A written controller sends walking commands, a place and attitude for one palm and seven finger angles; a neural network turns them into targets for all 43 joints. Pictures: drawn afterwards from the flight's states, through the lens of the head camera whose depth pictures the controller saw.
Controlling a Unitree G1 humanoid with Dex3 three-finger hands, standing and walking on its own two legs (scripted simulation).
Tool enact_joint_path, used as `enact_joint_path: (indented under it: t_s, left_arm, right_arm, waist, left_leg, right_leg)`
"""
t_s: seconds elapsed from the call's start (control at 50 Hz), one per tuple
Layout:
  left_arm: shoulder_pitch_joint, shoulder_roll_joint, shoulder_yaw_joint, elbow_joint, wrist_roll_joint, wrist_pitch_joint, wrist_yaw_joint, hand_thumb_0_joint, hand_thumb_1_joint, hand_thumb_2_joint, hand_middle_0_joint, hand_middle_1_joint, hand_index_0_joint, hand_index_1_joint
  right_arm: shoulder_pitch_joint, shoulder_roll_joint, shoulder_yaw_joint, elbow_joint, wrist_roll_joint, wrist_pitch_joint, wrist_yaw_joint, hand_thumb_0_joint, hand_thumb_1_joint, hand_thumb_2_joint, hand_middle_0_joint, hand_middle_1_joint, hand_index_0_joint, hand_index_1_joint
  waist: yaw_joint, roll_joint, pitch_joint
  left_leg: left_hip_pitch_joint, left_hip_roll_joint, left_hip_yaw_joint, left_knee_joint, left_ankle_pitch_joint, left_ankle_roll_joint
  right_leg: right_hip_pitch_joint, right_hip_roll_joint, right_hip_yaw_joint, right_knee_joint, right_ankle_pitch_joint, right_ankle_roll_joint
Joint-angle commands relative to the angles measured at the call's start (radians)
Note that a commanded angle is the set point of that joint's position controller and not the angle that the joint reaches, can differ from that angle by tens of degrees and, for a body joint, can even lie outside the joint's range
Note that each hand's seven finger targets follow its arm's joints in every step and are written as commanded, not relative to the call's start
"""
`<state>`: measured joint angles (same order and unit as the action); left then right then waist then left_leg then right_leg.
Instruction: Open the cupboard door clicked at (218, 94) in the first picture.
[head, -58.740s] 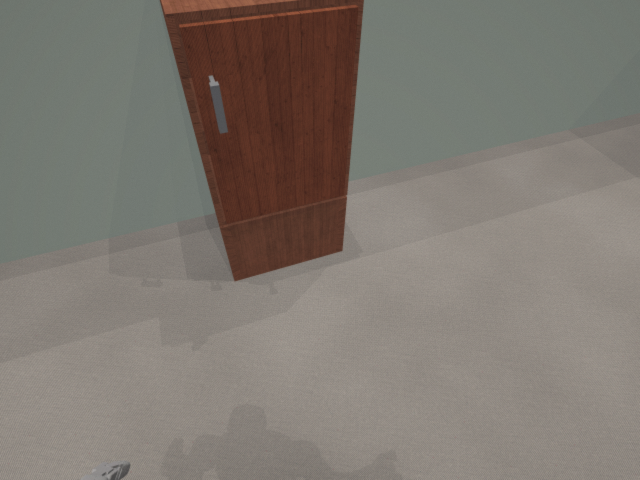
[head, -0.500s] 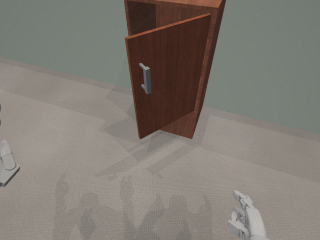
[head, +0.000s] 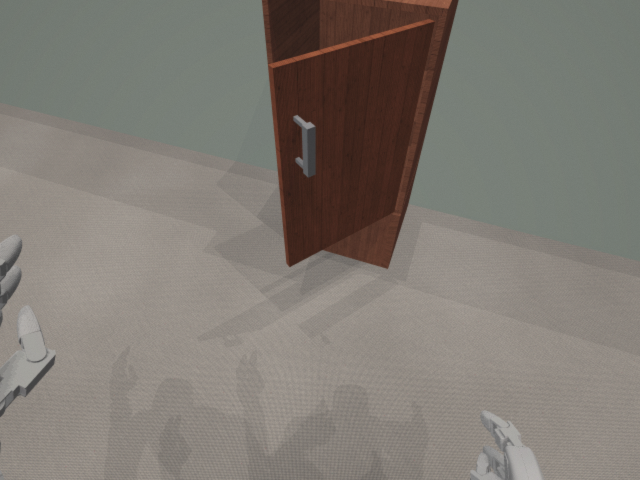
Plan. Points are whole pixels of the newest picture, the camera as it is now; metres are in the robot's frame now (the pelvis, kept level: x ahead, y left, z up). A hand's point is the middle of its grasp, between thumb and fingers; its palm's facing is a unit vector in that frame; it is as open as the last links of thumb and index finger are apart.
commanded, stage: stop stepping back and stand still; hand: left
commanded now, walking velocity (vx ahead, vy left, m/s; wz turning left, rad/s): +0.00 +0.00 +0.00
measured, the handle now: (303, 146) +0.75 +0.08 -0.01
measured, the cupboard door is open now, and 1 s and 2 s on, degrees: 55 55 55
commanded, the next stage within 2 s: let the arm hang, fingers relaxed in 0.06 s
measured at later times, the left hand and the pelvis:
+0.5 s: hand out of the picture +0.03 +0.17 -0.17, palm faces +0.02 -0.98 -0.19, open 7.1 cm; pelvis -0.01 -0.01 -0.01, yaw +2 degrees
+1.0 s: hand out of the picture +0.03 +0.19 -0.16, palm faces +0.05 -0.96 -0.27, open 7.3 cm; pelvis +0.00 -0.02 +0.00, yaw +2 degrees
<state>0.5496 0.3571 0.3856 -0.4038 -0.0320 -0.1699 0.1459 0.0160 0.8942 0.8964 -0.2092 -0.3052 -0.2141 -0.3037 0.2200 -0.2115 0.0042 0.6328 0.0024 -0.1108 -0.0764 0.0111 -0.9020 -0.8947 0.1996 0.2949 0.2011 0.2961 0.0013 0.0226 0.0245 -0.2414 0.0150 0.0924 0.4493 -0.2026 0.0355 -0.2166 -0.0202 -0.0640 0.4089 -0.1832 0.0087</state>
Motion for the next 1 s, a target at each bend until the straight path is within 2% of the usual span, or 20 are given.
enact_joint_path:
  t_s: [0.0,0.04,0.06,0.12,0.14,0.16,0.18,0.22,0.26,0.28,0.3,0.32,0.38,0.42,0.5,0.52,0.62,0.68,0.82,0.98]
  left_arm:
    - [-0.052,0.214,0.131,-0.276,0.007,-0.079,0.028,0.000,0.900,0.900,-0.200,-0.300,-0.200,-0.300]
    - [-0.051,0.236,0.151,-0.312,0.007,-0.081,0.032,0.000,0.900,0.900,-0.200,-0.300,-0.200,-0.300]
    - [-0.042,0.223,0.143,-0.309,0.006,-0.082,0.032,0.000,0.900,0.900,-0.200,-0.300,-0.200,-0.300]
    - [-0.014,0.207,0.144,-0.257,0.001,-0.080,0.033,0.000,0.900,0.900,-0.200,-0.300,-0.200,-0.300]
    - [-0.100,0.013,-0.324,0.555,0.059,0.031,-0.106,0.000,0.900,0.900,-0.200,-0.300,-0.200,-0.300]
    - [-0.124,0.032,-0.264,0.579,0.063,0.132,-0.136,0.000,0.900,0.900,-0.200,-0.300,-0.200,-0.300]
    - [-0.115,0.030,-0.261,0.564,0.061,0.161,-0.141,0.000,0.900,0.900,-0.200,-0.300,-0.200,-0.300]
    - [-0.169,0.015,-0.273,0.648,0.064,0.162,-0.143,0.000,0.900,0.900,-0.200,-0.300,-0.200,-0.300]
    - [-0.205,0.041,-0.288,0.753,0.071,0.157,-0.143,0.000,0.900,0.900,-0.200,-0.300,-0.200,-0.300]
    - [-0.233,0.057,-0.290,0.813,0.074,0.156,-0.143,0.000,0.900,0.900,-0.200,-0.300,-0.200,-0.300]
    - [-0.265,0.071,-0.296,0.870,0.074,0.156,-0.143,0.000,0.900,0.900,-0.200,-0.300,-0.200,-0.300]
    - [-0.294,0.073,-0.306,0.928,0.070,0.158,-0.142,0.000,0.900,0.900,-0.200,-0.300,-0.200,-0.300]
    - [-0.328,0.045,-0.341,1.075,0.058,0.168,-0.135,0.000,0.900,0.900,-0.200,-0.300,-0.200,-0.300]
    - [-0.310,0.034,-0.351,1.165,0.053,0.167,-0.132,0.000,0.900,0.900,-0.200,-0.300,-0.200,-0.300]
    - [-0.270,0.003,-0.344,1.300,0.049,0.162,-0.127,0.000,0.900,0.900,-0.200,-0.300,-0.200,-0.300]
    - [-0.271,0.009,-0.348,1.325,0.047,0.162,-0.127,0.000,0.900,0.900,-0.200,-0.300,-0.200,-0.300]
    - [-0.288,0.010,-0.350,1.417,0.043,0.159,-0.128,0.000,0.900,0.900,-0.200,-0.300,-0.200,-0.300]
    - [-0.294,0.010,-0.350,1.452,0.043,0.157,-0.126,0.000,0.900,0.900,-0.200,-0.300,-0.200,-0.300]
    - [-0.306,0.006,-0.350,1.494,0.043,0.158,-0.122,0.000,0.900,0.900,-0.200,-0.300,-0.200,-0.300]
    - [-0.325,-0.005,-0.352,1.505,0.043,0.156,-0.119,0.000,0.900,0.900,-0.200,-0.300,-0.200,-0.300]
  right_arm:
    - [-0.105,-0.120,-0.042,-0.167,-0.004,-0.060,-0.014,0.000,-0.900,-0.900,0.200,0.300,0.200,0.300]
    - [-0.109,-0.120,-0.043,-0.168,-0.006,-0.061,-0.015,0.000,-0.900,-0.900,0.200,0.300,0.200,0.300]
    - [-0.107,-0.115,-0.039,-0.171,-0.006,-0.062,-0.015,0.000,-0.900,-0.900,0.200,0.300,0.200,0.300]
    - [-0.098,-0.114,-0.040,-0.168,-0.004,-0.057,-0.015,0.000,-0.900,-0.900,0.200,0.300,0.200,0.300]
    - [-0.132,-0.236,-0.079,0.113,0.000,-0.125,0.078,0.000,-0.900,-0.900,0.200,0.300,0.200,0.300]
    - [-0.047,-0.257,-0.086,0.111,0.001,-0.026,0.088,0.000,-0.900,-0.900,0.200,0.300,0.200,0.300]
    - [-0.041,-0.239,-0.080,0.078,0.006,0.004,0.084,0.000,-0.900,-0.900,0.200,0.300,0.200,0.300]
    - [-0.067,-0.230,-0.061,0.090,-0.010,0.031,0.083,0.000,-0.900,-0.900,0.200,0.300,0.200,0.300]
    - [-0.080,-0.226,-0.051,0.102,-0.021,0.046,0.084,0.000,-0.900,-0.900,0.200,0.300,0.200,0.300]
    - [-0.078,-0.229,-0.051,0.119,-0.022,0.055,0.084,0.000,-0.900,-0.900,0.200,0.300,0.200,0.300]
    - [-0.072,-0.227,-0.051,0.135,-0.022,0.066,0.085,0.000,-0.900,-0.900,0.200,0.300,0.200,0.300]
    - [-0.065,-0.222,-0.049,0.154,-0.024,0.075,0.085,0.000,-0.900,-0.900,0.200,0.300,0.200,0.300]
    - [-0.058,-0.172,-0.029,0.209,-0.031,0.100,0.087,0.000,-0.900,-0.900,0.200,0.300,0.200,0.300]
    - [-0.058,-0.158,-0.023,0.243,-0.030,0.107,0.083,0.000,-0.900,-0.900,0.200,0.300,0.200,0.300]
    - [-0.022,-0.132,-0.024,0.306,-0.030,0.114,0.071,0.000,-0.900,-0.900,0.200,0.300,0.200,0.300]
    - [-0.011,-0.129,-0.025,0.321,-0.028,0.116,0.069,0.000,-0.900,-0.900,0.200,0.300,0.200,0.300]
    - [0.041,-0.134,-0.032,0.387,-0.024,0.120,0.062,0.000,-0.900,-0.900,0.200,0.300,0.200,0.300]
    - [0.062,-0.130,-0.033,0.418,-0.023,0.119,0.059,0.000,-0.900,-0.900,0.200,0.300,0.200,0.300]
    - [0.063,-0.121,-0.031,0.455,-0.024,0.115,0.057,0.000,-0.900,-0.900,0.200,0.300,0.200,0.300]
    - [0.031,-0.105,-0.024,0.474,-0.025,0.111,0.058,0.000,-0.900,-0.900,0.200,0.300,0.200,0.300]
  waist:
    - [0.002,0.045,-0.082]
    - [0.002,0.084,-0.095]
    - [0.003,0.091,-0.083]
    - [0.002,0.052,-0.078]
    - [-0.060,0.051,0.009]
    - [-0.038,0.053,-0.045]
    - [-0.036,0.058,-0.049]
    - [-0.018,0.022,-0.066]
    - [-0.003,-0.133,-0.091]
    - [-0.003,-0.209,-0.100]
    - [-0.009,-0.251,-0.095]
    - [-0.018,-0.252,-0.091]
    - [-0.023,-0.039,-0.034]
    - [-0.013,0.057,-0.028]
    - [-0.004,0.140,-0.058]
    - [-0.006,0.135,-0.058]
    - [-0.012,0.011,0.002]
    - [-0.015,-0.036,0.015]
    - [-0.010,-0.053,0.031]
    - [-0.006,-0.034,0.044]
  left_leg:
    - [-0.037,0.068,-0.125,-0.142,-0.091,-0.015]
    - [-0.032,0.065,-0.124,-0.137,-0.062,-0.019]
    - [-0.033,0.067,-0.125,-0.141,-0.060,-0.021]
    - [-0.030,0.068,-0.122,-0.135,-0.054,-0.022]
    - [-0.056,0.105,-0.147,0.024,0.149,-0.013]
    - [-0.047,0.114,-0.164,-0.006,0.231,-0.010]
    - [-0.046,0.126,-0.165,-0.007,0.223,-0.001]
    - [-0.141,0.150,-0.227,-0.055,0.121,0.038]
    - [-0.119,0.126,-0.220,-0.038,0.105,0.034]
    - [-0.092,0.104,-0.205,-0.015,0.086,0.028]
    - [-0.060,0.078,-0.183,0.012,0.070,0.022]
    - [-0.019,0.059,-0.162,0.030,0.067,0.015]
    - [0.005,0.056,-0.151,-0.019,0.036,0.001]
    - [-0.020,0.065,-0.159,-0.064,-0.006,-0.002]
    - [-0.020,0.066,-0.160,-0.091,-0.069,-0.006]
    - [-0.022,0.068,-0.159,-0.099,-0.088,-0.008]
    - [-0.002,0.075,-0.158,-0.108,-0.082,-0.006]
    - [0.024,0.075,-0.147,-0.101,-0.038,-0.005]
    - [0.026,0.083,-0.145,-0.126,-0.020,-0.003]
    - [0.037,0.088,-0.143,-0.144,0.044,-0.010]
  right_leg:
    - [0.063,-0.025,0.082,-0.068,-0.035,-0.007]
    - [0.075,-0.027,0.077,-0.059,-0.010,-0.009]
    - [0.067,-0.026,0.077,-0.058,-0.011,-0.009]
    - [0.060,-0.024,0.081,-0.069,-0.004,-0.009]
    - [-0.129,-0.077,0.033,0.050,0.057,-0.024]
    - [-0.097,-0.095,0.085,0.036,0.049,-0.027]
    - [-0.100,-0.071,0.064,0.065,-0.010,-0.023]
    - [-0.058,-0.044,0.055,0.138,-0.105,-0.029]
    - [-0.008,-0.059,0.078,0.087,-0.055,-0.041]
    - [-0.013,-0.085,0.101,0.055,-0.032,-0.054]
    - [-0.037,-0.114,0.125,0.024,-0.029,-0.068]
    - [-0.068,-0.133,0.138,0.001,-0.045,-0.080]
    - [-0.108,-0.123,0.136,-0.018,-0.132,-0.076]
    - [-0.063,-0.106,0.128,-0.023,-0.134,-0.064]
    - [0.007,-0.099,0.114,-0.050,-0.117,-0.067]
    - [0.014,-0.099,0.112,-0.057,-0.125,-0.068]
    - [-0.024,-0.105,0.099,-0.102,-0.162,-0.074]
    - [-0.032,-0.111,0.099,-0.117,-0.155,-0.074]
    - [-0.018,-0.108,0.092,-0.116,-0.140,-0.067]
    - [0.007,-0.107,0.086,-0.112,-0.068,-0.054]
